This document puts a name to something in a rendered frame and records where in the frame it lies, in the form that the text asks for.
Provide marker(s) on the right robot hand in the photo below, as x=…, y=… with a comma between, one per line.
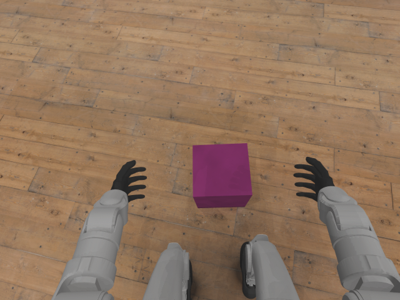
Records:
x=320, y=177

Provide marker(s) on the robot right forearm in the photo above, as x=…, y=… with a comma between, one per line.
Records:
x=362, y=264

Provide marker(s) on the left robot hand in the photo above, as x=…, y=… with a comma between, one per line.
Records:
x=123, y=180

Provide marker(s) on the right robot foot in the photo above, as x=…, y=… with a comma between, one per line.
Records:
x=249, y=290

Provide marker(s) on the right robot thigh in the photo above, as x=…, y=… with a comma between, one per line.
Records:
x=272, y=279

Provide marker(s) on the carton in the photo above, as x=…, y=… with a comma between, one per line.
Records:
x=221, y=175

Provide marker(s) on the robot left forearm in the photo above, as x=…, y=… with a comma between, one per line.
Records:
x=92, y=267

